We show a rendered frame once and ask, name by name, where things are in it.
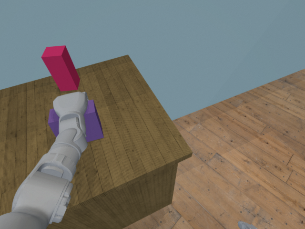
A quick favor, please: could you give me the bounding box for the robot left hand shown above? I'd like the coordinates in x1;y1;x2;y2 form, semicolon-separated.
53;92;89;137

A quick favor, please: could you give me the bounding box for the robot left forearm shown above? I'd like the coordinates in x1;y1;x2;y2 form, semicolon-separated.
12;111;88;211

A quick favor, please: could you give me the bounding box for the sponge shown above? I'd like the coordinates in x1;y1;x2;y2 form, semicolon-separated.
48;100;104;142

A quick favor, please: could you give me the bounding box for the left robot upper arm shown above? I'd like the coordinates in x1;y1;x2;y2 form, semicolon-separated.
0;171;73;229

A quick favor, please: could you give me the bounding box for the table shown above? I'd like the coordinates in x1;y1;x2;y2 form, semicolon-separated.
0;55;193;229

